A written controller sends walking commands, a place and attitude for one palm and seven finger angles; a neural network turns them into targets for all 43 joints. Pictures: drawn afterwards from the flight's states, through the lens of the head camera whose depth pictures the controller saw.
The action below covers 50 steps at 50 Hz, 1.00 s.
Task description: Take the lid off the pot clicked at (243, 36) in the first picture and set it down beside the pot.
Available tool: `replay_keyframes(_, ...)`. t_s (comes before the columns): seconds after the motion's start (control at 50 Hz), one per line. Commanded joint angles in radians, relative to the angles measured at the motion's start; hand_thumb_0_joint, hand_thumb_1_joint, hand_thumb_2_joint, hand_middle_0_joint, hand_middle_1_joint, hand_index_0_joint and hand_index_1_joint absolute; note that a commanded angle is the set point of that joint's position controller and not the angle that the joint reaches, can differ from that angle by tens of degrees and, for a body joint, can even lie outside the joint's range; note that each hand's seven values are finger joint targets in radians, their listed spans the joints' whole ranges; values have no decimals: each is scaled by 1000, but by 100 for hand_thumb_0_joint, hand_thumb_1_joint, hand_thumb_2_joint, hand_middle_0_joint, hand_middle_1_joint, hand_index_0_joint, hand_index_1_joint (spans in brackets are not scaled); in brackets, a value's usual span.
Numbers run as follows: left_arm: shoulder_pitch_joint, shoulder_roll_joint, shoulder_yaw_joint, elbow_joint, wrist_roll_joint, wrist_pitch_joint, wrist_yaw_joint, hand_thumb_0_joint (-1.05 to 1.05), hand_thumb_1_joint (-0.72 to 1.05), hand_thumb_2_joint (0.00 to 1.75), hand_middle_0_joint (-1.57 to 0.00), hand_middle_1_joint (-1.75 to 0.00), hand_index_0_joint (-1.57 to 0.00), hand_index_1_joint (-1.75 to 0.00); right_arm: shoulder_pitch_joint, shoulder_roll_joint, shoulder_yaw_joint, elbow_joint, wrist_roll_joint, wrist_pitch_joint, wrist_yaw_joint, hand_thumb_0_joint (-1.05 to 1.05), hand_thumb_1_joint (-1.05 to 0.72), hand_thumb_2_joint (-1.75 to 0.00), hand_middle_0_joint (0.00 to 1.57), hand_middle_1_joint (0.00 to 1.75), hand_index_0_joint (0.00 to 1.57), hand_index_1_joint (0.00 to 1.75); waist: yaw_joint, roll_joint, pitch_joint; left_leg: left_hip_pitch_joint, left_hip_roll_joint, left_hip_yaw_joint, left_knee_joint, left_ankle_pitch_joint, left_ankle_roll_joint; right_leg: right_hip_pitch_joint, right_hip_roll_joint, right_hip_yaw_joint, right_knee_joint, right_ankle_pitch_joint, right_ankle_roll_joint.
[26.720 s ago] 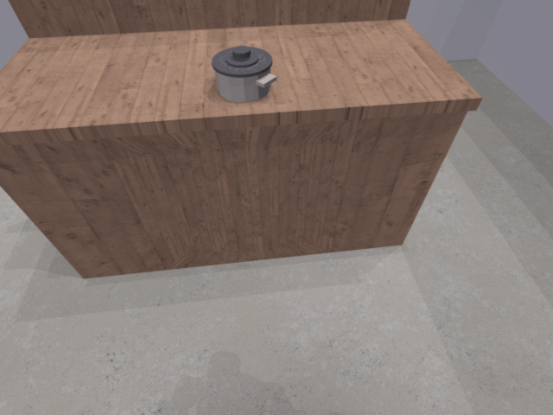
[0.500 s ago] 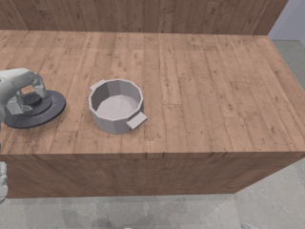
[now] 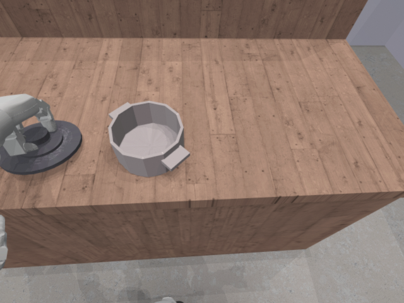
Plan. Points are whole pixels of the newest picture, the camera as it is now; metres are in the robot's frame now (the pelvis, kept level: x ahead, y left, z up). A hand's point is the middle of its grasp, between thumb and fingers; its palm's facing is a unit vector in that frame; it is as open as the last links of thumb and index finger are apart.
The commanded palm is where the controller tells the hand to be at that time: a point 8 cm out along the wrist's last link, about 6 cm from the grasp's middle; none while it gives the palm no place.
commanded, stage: lower the lid onto the table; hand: left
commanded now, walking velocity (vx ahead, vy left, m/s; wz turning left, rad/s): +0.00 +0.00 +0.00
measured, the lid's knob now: (36, 136) +0.44 +0.34 +0.04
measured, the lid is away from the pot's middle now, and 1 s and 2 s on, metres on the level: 0.23 0.24 0.24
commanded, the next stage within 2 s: open the fingers wide in 0.20 s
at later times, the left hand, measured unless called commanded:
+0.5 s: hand (20, 144) +0.41 +0.35 +0.06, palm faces -0.41 -0.12 -0.90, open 8.1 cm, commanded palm +0.42 +0.35 +0.11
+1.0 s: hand (17, 143) +0.41 +0.36 +0.06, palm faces -0.42 -0.10 -0.90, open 8.9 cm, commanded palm +0.42 +0.35 +0.11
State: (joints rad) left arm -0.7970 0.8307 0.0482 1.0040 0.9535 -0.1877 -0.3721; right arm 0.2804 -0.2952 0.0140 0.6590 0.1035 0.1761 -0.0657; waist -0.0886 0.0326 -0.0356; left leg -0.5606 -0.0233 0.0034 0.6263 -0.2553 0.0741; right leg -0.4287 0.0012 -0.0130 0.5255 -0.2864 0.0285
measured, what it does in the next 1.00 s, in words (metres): stands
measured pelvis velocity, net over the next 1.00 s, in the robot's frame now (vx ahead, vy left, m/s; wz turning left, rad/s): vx -0.01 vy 0.01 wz -0.02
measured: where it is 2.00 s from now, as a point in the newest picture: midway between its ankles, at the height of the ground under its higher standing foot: outside the picture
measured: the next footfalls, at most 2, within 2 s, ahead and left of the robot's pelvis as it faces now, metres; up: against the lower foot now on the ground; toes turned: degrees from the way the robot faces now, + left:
none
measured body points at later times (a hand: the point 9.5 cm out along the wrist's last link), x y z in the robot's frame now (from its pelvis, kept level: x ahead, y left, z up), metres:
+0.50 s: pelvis -0.01 +0.01 -0.01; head +0.07 +0.03 +0.43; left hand +0.43 +0.36 +0.11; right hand +0.04 -0.28 -0.12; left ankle +0.03 +0.07 -0.73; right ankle -0.02 -0.15 -0.73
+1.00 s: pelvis -0.01 +0.01 -0.01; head +0.06 +0.03 +0.43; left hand +0.43 +0.36 +0.11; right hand +0.04 -0.27 -0.12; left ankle +0.03 +0.07 -0.73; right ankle -0.02 -0.15 -0.73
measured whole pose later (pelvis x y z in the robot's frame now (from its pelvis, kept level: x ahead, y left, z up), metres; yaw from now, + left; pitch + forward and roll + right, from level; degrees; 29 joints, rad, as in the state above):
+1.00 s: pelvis -0.01 +0.01 -0.01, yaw -1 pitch +13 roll -4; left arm -0.80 0.85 0.05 1.01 0.97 -0.20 -0.33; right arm 0.30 -0.29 0.02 0.64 0.10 0.19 -0.07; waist -0.09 0.02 -0.06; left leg -0.66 -0.02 0.02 0.73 -0.29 0.09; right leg -0.54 0.00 0.00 0.63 -0.32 0.03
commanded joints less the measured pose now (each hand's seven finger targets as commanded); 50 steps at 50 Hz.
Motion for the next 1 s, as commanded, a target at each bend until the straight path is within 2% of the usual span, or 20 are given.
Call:
replay_keyframes(0.0,-395,341,74,-133,-19,10,36,0,54,113,-100,-103,-86,-92,54,-183,-61,-75,-5,-17,-15,0,-90,-90,20,30,20,30,-1,82,-372,420,10,-47,-25,315,13,-81,62,-48,-40,177,-67)
replay_keyframes(0.02,-374,340,70,-86,-16,17,37,0,54,113,-100,-103,-86,-92,61,-185,-58,-76,-4,-17,-17,0,-90,-90,20,30,20,30,-5,54,-344,387,7,-42,-25,282,14,-85,65,-49,-37,166,-67)
replay_keyframes(0.16,-405,329,47,-113,1,2,37,0,54,113,-100,-103,-86,-92,60,-187,-59,-86,-4,-22,-20,0,-90,-90,20,30,20,30,-4,93,-373,392,13,-46,-7,265,9,-129,62,-45,-13,140,-72)
replay_keyframes(0.22,-390,346,56,-49,0,9,39,0,54,113,-100,-103,-86,-92,78,-190,-54,-77,-1,-19,-24,0,-90,-90,20,30,20,30,-10,56,-342,342,9,-40,5,227,10,-140,66,-46,-2,125,-68)
replay_keyframes(0.26,-409,323,30,-73,10,4,37,0,54,113,-100,-103,-86,-92,74,-190,-56,-84,-1,-24,-24,0,-90,-90,20,30,20,30,-9,88,-354,360,13,-46,5,232,6,-168,66,-48,7,114,-73)
replay_keyframes(0.28,-291,330,67,-49,8,-2,41,0,54,113,-100,-103,-86,-92,82,-180,-59,-97,-3,-22,-16,0,-90,-90,20,30,20,30,11,91,-358,358,8,-50,15,256,2,-156,68,-53,16,108,-74)
replay_keyframes(0.36,-315,323,87,-157,10,-52,64,0,49,108,-93,-102,-80,-92,62,-180,-67,-98,-15,-1,-15,0,-90,-90,20,30,20,30,7,92,-367,366,26,-52,18,276,2,-194,69,-48,17,94,-76)
replay_keyframes(0.42,-317,353,102,-120,8,-23,84,0,44,104,-88,-101,-76,-92,67,-183,-65,-96,-12,8,-15,0,-90,-90,20,30,20,30,4,76,-353,334,18,-49,13,199,2,-194,71,-47,17,61,-73)
replay_keyframes(0.46,-381,367,99,-179,19,-22,90,0,42,102,-85,-100,-74,-91,57,-185,-64,-96,-10,4,-17,0,-90,-90,20,30,20,30,9,131,-377,363,22,-56,5,201,0,-199,65,-44,18,55,-79)
replay_keyframes(0.5,-347,325,67,-133,24,-9,96,0,39,100,-82,-98,-72,-91,71,-179,-63,-90,-10,3,-15,0,-90,-90,20,30,20,30,3,118,-364,371,20,-64,11,193,-4,-225,72,-51,23,36,-77)
replay_keyframes(0.58,-367,320,63,-159,16,-4,93,0,32,96,-76,-96,-67,-89,70,-179,-62,-97,-10,4,-16,0,-90,-90,20,30,20,30,1,108,-390,382,18,-68,11,202,-3,-207,72,-48,24,47,-76)
replay_keyframes(0.62,-347,326,68,-110,12,7,91,0,29,95,-73,-94,-65,-88,74,-182,-59,-95,-7,3,-20,0,-90,-90,20,30,20,30,-2,60,-349,333,16,-58,6,152,2,-202,71,-46,19,36,-72)
replay_keyframes(0.64,-381,296,31,-119,8,14,88,0,28,94,-71,-93,-64,-87,69,-182,-57,-92,-7,2,-21,0,-90,-90,20,30,20,30,-13,68,-332,323,16,-55,0,123,4,-210,70,-45,14,24,-72)
replay_keyframes(0.7,-364,345,75,-107,15,6,82,0,23,92,-67,-91,-61,-86,78,-183,-58,-92,-7,-5,-27,0,-90,-90,20,30,20,30,0,63,-355,332,14,-57,7,144,3,-197,70,-44,21,34,-73)
replay_keyframes(0.74,-370,319,48,-107,16,7,79,0,20,90,-64,-90,-58,-85,74,-181,-56,-94,-6,-7,-26,0,-90,-90,20,30,20,30,-6,76,-332,320,13,-53,8,150,2,-206,70,-45,21,41,-74)
replay_keyframes(0.8,-358,311,54,-139,15,-7,74,0,15,87,-60,-88,-55,-84,78,-176,-61,-97,-11,-7,-23,0,-90,-90,20,30,20,30,1,115,-376,379,18,-65,19,230,-4,-217,73,-50,30,56,-75)
replay_keyframes(0.86,-343,341,81,-116,5,-9,70,0,11,84,-55,-86,-51,-83,73,-183,-58,-101,-9,-5,-24,0,-90,-90,20,30,20,30,2,70,-360,339,14,-53,21,230,1,-191,71,-44,29,85,-75)
replay_keyframes(0.9,-349,283,35,-118,1,-3,66,0,8,83,-52,-84,-49,-82,78,-177,-62,-97,-10,0,-21,0,-90,-90,20,30,20,30,-7,76,-350,353,17,-59,18,211,-1,-218,73,-51,29,57,-72)
replay_keyframes(0.96,-326,363,108,-146,-2,-19,67,0,3,80,-48,-83,-46,-81,74,-183,-62,-105,-12,-2,-21,0,-90,-90,20,30,20,30,10,82,-393,361,14,-52,26,261,0,-181,70,-43,32,98,-75)
replay_keyframes(0.98,-323,353,100,-146,-6,-17,67,0,2,79,-46,-82,-44,-81,75,-178,-62,-102,-13,2,-19,0,-90,-90,20,30,20,30,8,83,-398,357,13,-49,30,288,-1,-168,72,-45,36,113,-73)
